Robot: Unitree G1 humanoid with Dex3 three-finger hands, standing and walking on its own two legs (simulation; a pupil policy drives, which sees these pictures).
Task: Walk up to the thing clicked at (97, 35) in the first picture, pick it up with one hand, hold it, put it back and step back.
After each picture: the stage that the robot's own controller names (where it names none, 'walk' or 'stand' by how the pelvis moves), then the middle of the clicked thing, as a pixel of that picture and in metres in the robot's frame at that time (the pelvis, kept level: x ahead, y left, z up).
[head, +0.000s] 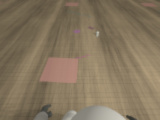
stand; (97, 34) +2.09 -0.23 -0.72
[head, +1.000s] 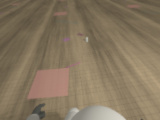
walk; (86, 39) +1.96 +0.17 -0.70
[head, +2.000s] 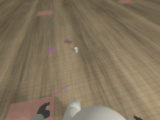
walk; (76, 50) +1.37 +0.34 -0.71
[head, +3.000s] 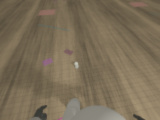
walk; (76, 65) +0.90 +0.25 -0.71
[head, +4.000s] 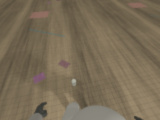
walk; (73, 82) +0.54 +0.22 -0.69
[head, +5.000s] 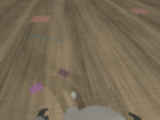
stand; (73, 95) +0.38 +0.18 -0.71
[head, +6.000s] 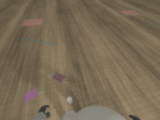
stand; (69, 100) +0.33 +0.22 -0.72
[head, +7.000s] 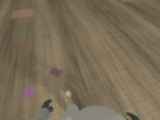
stand; (68, 94) +0.31 +0.25 -0.71
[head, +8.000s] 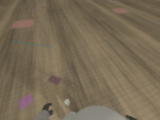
stand; (67, 102) +0.29 +0.24 -0.72
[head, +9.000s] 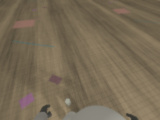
stand; (68, 102) +0.30 +0.24 -0.73
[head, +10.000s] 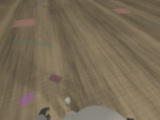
stand; (68, 100) +0.31 +0.24 -0.73
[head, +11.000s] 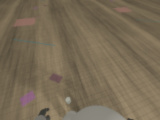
stand; (68, 100) +0.31 +0.24 -0.73
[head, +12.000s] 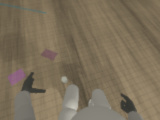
go down; (64, 79) +0.34 +0.24 -0.55
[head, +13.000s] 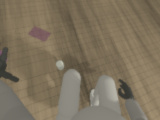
go down; (60, 65) +0.38 +0.28 -0.32
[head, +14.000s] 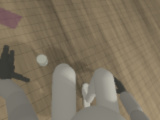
close in; (42, 60) +0.35 +0.31 -0.24
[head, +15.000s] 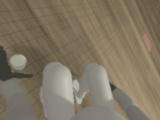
close; (18, 62) +0.34 +0.32 -0.21
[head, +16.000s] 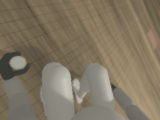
lift; (19, 64) +0.33 +0.32 -0.21
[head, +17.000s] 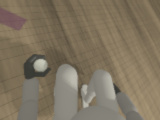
lift; (41, 66) +0.29 +0.31 -0.12
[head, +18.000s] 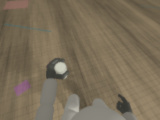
lift; (61, 71) +0.32 +0.19 +0.04
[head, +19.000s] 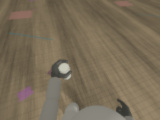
hold; (65, 71) +0.33 +0.17 +0.02
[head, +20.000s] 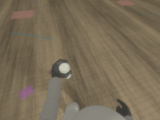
hold; (65, 71) +0.33 +0.18 +0.02
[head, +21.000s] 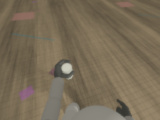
hold; (67, 71) +0.33 +0.16 +0.02
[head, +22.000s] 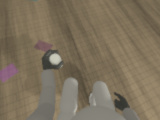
crouch; (56, 61) +0.39 +0.24 -0.07
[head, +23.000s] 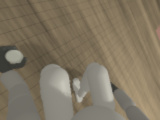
lower; (16, 58) +0.36 +0.33 -0.22
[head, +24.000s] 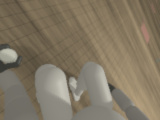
lower; (10, 57) +0.38 +0.33 -0.22
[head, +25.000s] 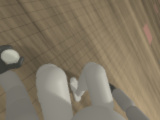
lower; (12, 58) +0.37 +0.33 -0.21
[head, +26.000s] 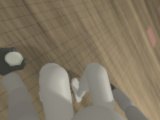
lower; (15, 60) +0.35 +0.33 -0.22
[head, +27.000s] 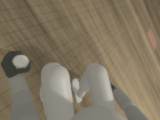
loosen; (22, 63) +0.34 +0.31 -0.22
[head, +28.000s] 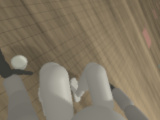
withdraw; (19, 63) +0.34 +0.31 -0.22
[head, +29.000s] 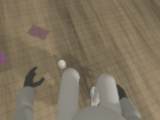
walk; (62, 64) +0.38 +0.26 -0.33
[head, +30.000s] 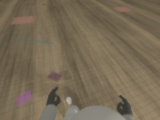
stand; (69, 100) +0.31 +0.20 -0.66
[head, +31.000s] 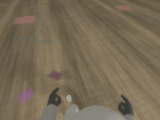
stand; (69, 98) +0.33 +0.22 -0.67
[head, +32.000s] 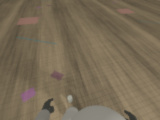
stand; (70, 98) +0.33 +0.21 -0.70
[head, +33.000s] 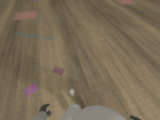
walk; (72, 92) +0.37 +0.19 -0.71
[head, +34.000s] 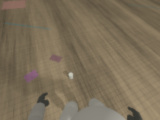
walk; (70, 75) +0.57 +0.20 -0.71
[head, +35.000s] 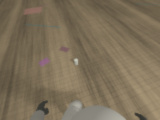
walk; (76, 61) +0.90 +0.26 -0.70
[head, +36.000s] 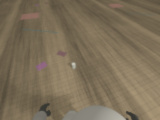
stand; (73, 65) +0.92 +0.26 -0.72
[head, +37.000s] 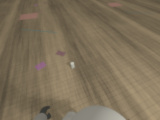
stand; (72, 65) +0.93 +0.28 -0.73
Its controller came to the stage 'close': yes
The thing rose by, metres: 0.72
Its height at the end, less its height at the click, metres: +0.00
